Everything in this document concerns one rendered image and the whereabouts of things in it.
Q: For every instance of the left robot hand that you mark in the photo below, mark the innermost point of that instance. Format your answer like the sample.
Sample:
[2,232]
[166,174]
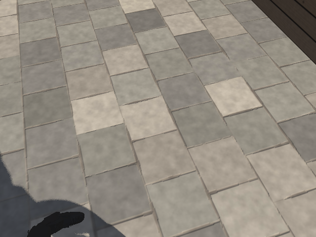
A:
[55,222]

